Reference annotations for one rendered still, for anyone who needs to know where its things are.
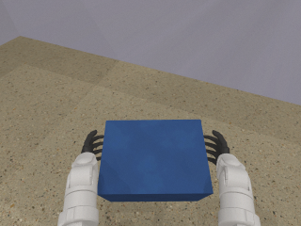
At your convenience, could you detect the right robot forearm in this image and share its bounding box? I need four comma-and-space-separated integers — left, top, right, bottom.
216, 153, 261, 226

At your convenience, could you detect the left robot forearm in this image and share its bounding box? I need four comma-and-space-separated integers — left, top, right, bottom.
57, 152, 99, 226

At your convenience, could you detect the left robot hand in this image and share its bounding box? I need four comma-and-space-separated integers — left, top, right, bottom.
81, 130, 104, 161

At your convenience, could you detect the right robot hand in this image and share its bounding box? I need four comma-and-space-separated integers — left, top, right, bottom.
203, 130, 230, 165

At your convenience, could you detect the carton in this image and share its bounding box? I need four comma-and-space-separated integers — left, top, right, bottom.
97, 119, 214, 202

